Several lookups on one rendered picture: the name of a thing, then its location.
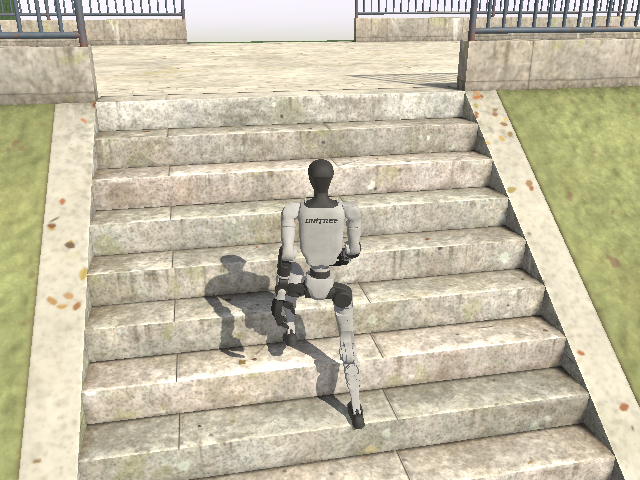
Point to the robot left forearm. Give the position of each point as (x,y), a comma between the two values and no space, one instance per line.
(282,278)

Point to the robot left hand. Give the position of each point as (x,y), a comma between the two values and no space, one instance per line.
(276,309)

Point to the robot left upper arm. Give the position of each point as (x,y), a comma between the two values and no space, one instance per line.
(289,213)

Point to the left robot thigh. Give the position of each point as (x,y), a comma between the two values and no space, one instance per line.
(296,286)

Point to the robot right hand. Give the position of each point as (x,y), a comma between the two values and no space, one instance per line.
(340,262)

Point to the robot right upper arm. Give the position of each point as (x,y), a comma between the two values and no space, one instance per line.
(352,213)

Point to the robot right forearm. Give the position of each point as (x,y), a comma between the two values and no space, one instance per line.
(347,257)

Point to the humanoid robot torso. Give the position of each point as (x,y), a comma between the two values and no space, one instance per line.
(321,237)

